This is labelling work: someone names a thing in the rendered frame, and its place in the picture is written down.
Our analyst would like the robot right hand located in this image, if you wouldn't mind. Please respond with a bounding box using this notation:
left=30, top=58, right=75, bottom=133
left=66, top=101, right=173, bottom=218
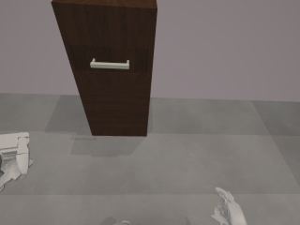
left=211, top=187, right=248, bottom=225

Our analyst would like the drawer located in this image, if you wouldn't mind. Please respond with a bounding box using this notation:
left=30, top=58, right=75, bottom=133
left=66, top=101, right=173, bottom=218
left=69, top=44, right=149, bottom=74

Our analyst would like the robot left hand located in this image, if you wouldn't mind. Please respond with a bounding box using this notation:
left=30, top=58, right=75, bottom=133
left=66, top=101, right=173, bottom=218
left=0, top=132, right=34, bottom=192

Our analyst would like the cabinet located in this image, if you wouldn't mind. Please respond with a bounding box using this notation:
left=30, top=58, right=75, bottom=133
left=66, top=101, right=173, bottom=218
left=51, top=0, right=158, bottom=137

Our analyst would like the handle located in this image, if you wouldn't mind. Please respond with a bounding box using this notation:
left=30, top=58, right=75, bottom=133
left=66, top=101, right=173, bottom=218
left=90, top=58, right=129, bottom=69

